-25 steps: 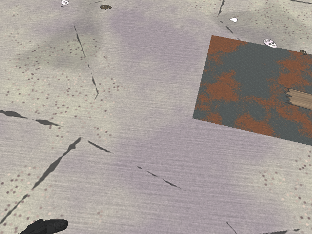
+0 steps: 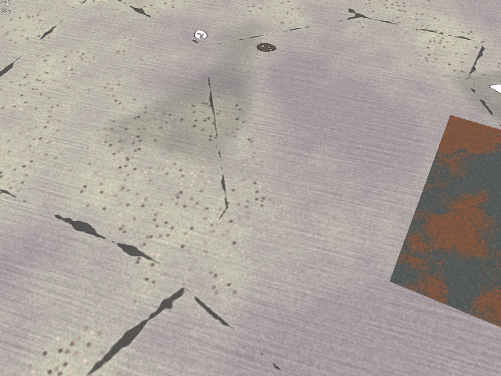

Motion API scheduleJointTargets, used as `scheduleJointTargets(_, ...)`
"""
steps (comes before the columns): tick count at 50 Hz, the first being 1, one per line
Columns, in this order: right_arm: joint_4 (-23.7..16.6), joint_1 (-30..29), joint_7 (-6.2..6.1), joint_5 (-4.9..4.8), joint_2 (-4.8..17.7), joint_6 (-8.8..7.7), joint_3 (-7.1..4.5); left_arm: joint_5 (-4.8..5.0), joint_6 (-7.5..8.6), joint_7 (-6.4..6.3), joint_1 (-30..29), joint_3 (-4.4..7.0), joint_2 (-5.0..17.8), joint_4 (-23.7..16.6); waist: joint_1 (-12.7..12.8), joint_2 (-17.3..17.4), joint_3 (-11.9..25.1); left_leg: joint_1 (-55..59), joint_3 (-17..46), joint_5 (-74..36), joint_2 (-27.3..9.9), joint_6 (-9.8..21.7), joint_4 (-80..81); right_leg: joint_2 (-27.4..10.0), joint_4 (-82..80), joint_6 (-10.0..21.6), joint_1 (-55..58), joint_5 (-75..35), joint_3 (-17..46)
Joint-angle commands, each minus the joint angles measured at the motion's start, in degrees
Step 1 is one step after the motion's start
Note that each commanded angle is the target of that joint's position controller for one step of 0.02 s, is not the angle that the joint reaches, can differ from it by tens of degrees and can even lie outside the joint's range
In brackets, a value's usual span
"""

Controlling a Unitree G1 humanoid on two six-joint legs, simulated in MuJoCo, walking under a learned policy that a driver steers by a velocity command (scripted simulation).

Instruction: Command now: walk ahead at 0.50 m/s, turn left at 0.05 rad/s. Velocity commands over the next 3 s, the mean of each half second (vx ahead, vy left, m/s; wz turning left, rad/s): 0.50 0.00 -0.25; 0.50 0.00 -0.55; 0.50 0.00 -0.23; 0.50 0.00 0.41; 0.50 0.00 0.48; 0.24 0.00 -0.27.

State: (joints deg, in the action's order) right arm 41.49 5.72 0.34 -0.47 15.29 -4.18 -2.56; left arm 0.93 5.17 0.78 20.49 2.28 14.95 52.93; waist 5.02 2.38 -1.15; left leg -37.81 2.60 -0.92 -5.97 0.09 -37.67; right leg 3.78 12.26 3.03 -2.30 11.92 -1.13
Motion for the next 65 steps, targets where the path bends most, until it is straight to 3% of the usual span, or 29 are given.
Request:
scheduleJointTargets(1, -5.6, -7.2, 0.81, -0.55, 2.4, -1.06, -0.15, 0.44, 0.06, -0.35, 1.6, 1.95, 9.8, -1.7, 0.4, -6.0, -1.8, 3.0, -2.1, -3.7, 2.2, 0.3, 5.2, -15.1, -3.2, 8.1, -1.2, -15.6, 7.2)
scheduleJointTargets(5, -7.1, -8.1, 1.81, -0.53, 4.4, -1.66, -0.74, 0.54, -1.33, -0.79, 2.6, 2.39, 11.1, -0.6, -1.6, -6.9, -1.6, 5.8, -2.0, 4.0, 3.6, 2.9, 9.6, -18.2, 2.4, 6.5, 5.2, -23.1, 9.0)
scheduleJointTargets(7, -3.9, 3.9, 1.29, -0.12, 8.2, -1.93, -2.75, 0.44, -1.76, -0.91, 0.7, 2.17, 11.1, -1.0, -8.5, -6.6, 5.5, 24.4, -3.6, 3.7, 5.7, 5.4, 12.3, -14.7, 15.5, 4.4, 1.7, -35.9, 6.9)
scheduleJointTargets(8, -1.7, 14.9, 0.59, 0.84, 12.2, -1.88, -4.06, -0.59, -1.45, -0.87, -0.5, 1.16, 8.9, -2.9, -13.0, -3.0, 14.2, 42.8, 4.3, 0.9, -2.7, 8.9, 8.9, -11.4, 31.0, 2.4, -9.5, -25.4, 4.9)
scheduleJointTargets(9, -0.8, 19.0, 0.33, 1.47, 16.6, -1.15, -5.05, -0.55, -0.37, -0.68, 6.6, -0.86, 1.8, -3.7, -10.5, 11.4, 22.4, 62.8, 28.4, 9.2, -17.4, 16.6, 12.3, -2.2, 51.9, -1.5, -32.2, 9.1, 1.3)
scheduleJointTargets(10, -0.7, 20.0, 0.34, 0.95, 11.4, -0.82, -3.8, 0.67, 0.49, -0.44, 5.5, 0.23, 6.6, -2.6, -12.2, 10.2, 24.0, 61.0, 36.8, 16.7, -18.6, 17.3, 17.6, -3.1, 60.0, -1.4, -37.9, 21.1, 8.6)
scheduleJointTargets(11, -0.8, 16.0, 0.2, 0.6, 9.0, -0.83, -2.87, 2.02, 0.71, -0.34, 0.9, 1.48, 10.1, -4.1, -11.6, 6.9, 14.0, 53.2, 27.7, 17.2, -16.5, 14.5, 19.2, -5.8, 62.2, -1.2, -41.7, 17.1, 8.6)
scheduleJointTargets(14, -0.8, 6.6, 0.68, 1.06, 4.5, -1.8, -1.57, 0.93, -0.78, -0.96, -2.5, 2.08, 7.9, -4.5, -6.2, 3.7, 3.3, 33.5, 10.9, 9.5, -9.7, 10.8, 26.0, -11.4, 55.4, -1.8, -35.5, 5.9, 7.1)
scheduleJointTargets(19, 1.9, 5.6, 0.28, 1.66, 5.8, -3.15, -2.48, 0.69, -3.27, -1.05, -3.9, 2.13, 4.6, -6.0, -3.9, 1.5, 0.1, 28.5, -0.5, -0.5, -8.8, 11.3, 30.7, -12.1, 49.9, -3.2, -36.4, -3.2, 8.1)
scheduleJointTargets(24, 3.9, 7.8, -0.87, 1.32, 8.0, -2.43, -3.03, 0.2, -2.62, 0.61, -11.9, 1.56, 3.2, -9.0, -6.4, 0.0, -2.0, 31.5, -8.8, -2.6, -7.6, 9.7, 31.5, -11.0, 34.0, -2.9, -36.4, -16.0, 4.6)
scheduleJointTargets(30, 6.6, 12.7, -1.31, -0.2, 10.4, -0.04, -4.0, 0.27, -2.65, 2.6, -21.1, 1.1, 3.1, -14.7, -9.2, -0.4, -4.6, 43.2, -12.4, -9.7, -11.2, 8.4, 26.6, -9.4, 25.2, 0.0, -39.5, -9.1, -0.2)
scheduleJointTargets(32, 6.3, 11.5, -1.61, -0.53, 11.8, 0.78, -4.39, 0.34, -2.85, 3.01, -19.5, 1.83, 4.5, -15.6, -7.1, 1.5, -2.1, 44.9, -14.2, -26.6, -11.3, 7.1, 20.4, -6.3, 24.5, 2.0, -34.0, -3.4, -3.6)
scheduleJointTargets(34, 5.8, 10.0, -2.06, -0.82, 13.0, 1.76, -4.62, 0.62, -3.09, 2.78, -9.2, 3.95, 8.0, -13.8, -0.8, 2.6, 4.3, 42.9, -16.2, -40.8, -9.6, 5.1, 4.7, -1.3, 22.5, 5.0, -19.1, -0.9, -6.4)
scheduleJointTargets(35, 5.3, 9.8, -2.29, -0.69, 12.3, 1.72, -4.17, 0.65, -3.33, 1.86, 0.6, 6.09, 12.0, -11.3, 4.0, 0.5, 9.3, 33.9, -17.0, -33.3, -7.1, 2.8, -9.4, -0.6, 19.0, 7.4, -2.9, -4.2, -3.5)
scheduleJointTargets(36, 2.7, 14.0, -1.74, 1.68, 5.4, 0.6, -2.06, 0.85, -3.69, 0.61, 4.4, 7.8, 19.1, -10.4, 0.9, -13.7, 14.2, 9.5, -16.1, 9.5, 0.2, -1.0, -30.7, -15.4, 18.2, 15.3, 18.1, -3.9, 21.9)
scheduleJointTargets(37, 1.0, 13.0, -0.89, 0.77, 4.1, -2.03, -0.9, 0.45, -2.8, 0.93, 4.0, 6.98, 18.8, -12.5, 0.0, -14.0, 23.2, -3.6, -2.2, 36.3, 8.8, -1.8, -42.4, -23.9, 7.4, 23.4, 27.2, 4.4, 49.4)
scheduleJointTargets(38, -0.5, 5.3, -0.13, -1.74, 8.6, -3.67, -2.08, -0.06, -2.12, 1.26, 3.5, 5.62, 14.1, -12.3, 2.8, -7.8, 17.9, -9.9, 2.6, 32.0, 5.4, -0.3, -43.4, -22.4, 4.5, 19.4, 24.6, 3.1, 43.0)
scheduleJointTargets(39, -1.3, 3.3, -0.05, -2.11, 8.3, -4.46, -1.87, 0.09, -1.62, 1.21, 0.7, 5.08, 12.1, -12.4, 1.0, -6.3, 11.4, -10.5, 2.0, 26.8, 3.0, 0.9, -39.3, -20.1, 4.7, 17.1, 16.9, -0.5, 34.7)
scheduleJointTargets(40, -0.4, 3.8, -0.53, -0.77, 8.1, -4.54, -2.02, 0.33, -1.52, 1.1, -3.7, 4.45, 10.0, -13.2, -1.9, -2.7, 7.2, -6.9, 1.9, 23.1, 0.6, 0.7, -34.1, -17.5, 4.6, 15.1, 7.9, -5.7, 28.1)
scheduleJointTargets(42, 0.2, 5.5, -0.7, 0.65, 8.8, -3.18, -2.78, -0.57, -1.53, 0.62, -8.1, 3.56, 7.6, -15.1, -5.5, -4.4, 4.6, 1.1, 2.0, 19.2, -1.3, -0.4, -28.4, -14.3, 2.1, 13.9, -3.3, -12.9, 22.3)
scheduleJointTargets(50, -3.7, -5.9, -0.21, 0.81, 4.2, -1.86, -1.13, 0.3, -1.85, -1.57, -3.1, 4.51, 10.7, -14.2, -2.1, -7.0, 1.2, 6.6, -0.2, -2.2, 3.6, -4.2, 1.0, -8.6, 1.2, 10.2, -12.6, -10.7, 14.5)
scheduleJointTargets(55, -4.8, -8.3, 1.34, 0.11, 6.6, -3.08, -1.62, 0.36, -2.16, -1.8, 0.7, 4.11, 9.5, -12.2, -0.9, -8.4, 1.0, 8.9, 1.2, -2.7, 4.2, -1.8, 8.5, -12.9, 6.0, 8.8, -5.7, -6.1, 19.8)
scheduleJointTargets(58, -3.3, -2.0, 1.31, 0.43, 8.3, -3.69, -2.59, -0.08, -2.58, -1.77, -0.3, 4.0, 9.2, -12.0, -4.7, -9.9, 2.0, 16.5, -1.2, 3.3, 5.4, 1.6, 11.6, -12.8, 12.6, 6.8, -3.1, -14.9, 20.9)
scheduleJointTargets(59, -2.0, 4.1, 1.01, 1.09, 10.1, -3.97, -3.44, -0.37, -2.55, -1.57, -0.5, 3.25, 7.3, -12.4, -7.6, -8.5, 6.7, 26.3, 0.2, 2.8, 3.4, 3.9, 11.2, -9.5, 21.4, 5.2, -4.8, -18.8, 18.4)
scheduleJointTargets(60, -1.2, 12.4, 0.85, 1.74, 13.7, -4.04, -4.26, -1.25, -2.37, -1.65, 2.2, 2.17, 4.8, -13.3, -9.5, -0.5, 15.3, 42.6, 12.1, 3.2, -6.4, 8.6, 9.4, -4.6, 38.3, 2.6, -14.5, -8.0, 13.8)
scheduleJointTargets(61, 1.8, 17.5, 1.55, 1.36, 16.6, -3.22, -5.28, 0.63, -1.61, -1.62, 9.4, 1.41, 2.3, -13.5, -7.1, 18.6, 19.5, 56.2, 38.8, 19.6, -15.7, 16.6, 18.3, 2.3, 55.4, -1.0, -33.7, 19.8, 9.3)
scheduleJointTargets(62, 1.4, 17.0, 1.82, -0.3, 11.1, -3.12, -3.86, 1.28, -1.35, -1.63, 6.4, 2.25, 7.7, -12.6, -9.0, 10.9, 14.5, 54.2, 42.3, 32.6, -15.6, 15.4, 21.6, -0.7, 61.7, -1.0, -40.8, 20.2, 13.1)
scheduleJointTargets(63, 0.9, 13.5, 1.58, -0.33, 8.5, -2.77, -3.03, 1.23, -1.3, -1.51, -0.5, 2.79, 9.8, -13.9, -9.7, 4.9, 7.2, 47.3, 33.6, 31.0, -13.7, 13.2, 22.1, -3.0, 62.3, -0.7, -43.0, 15.0, 11.6)
scheduleJointTargets(65, 0.4, 8.8, 1.41, 0.85, 6.8, -2.18, -2.16, -0.38, -0.98, -1.38, -6.0, 2.66, 8.4, -15.4, -7.5, 0.4, 1.6, 35.9, 22.9, 18.3, -9.5, 12.4, 24.0, -7.2, 56.8, -0.8, -40.1, 7.9, 8.5)
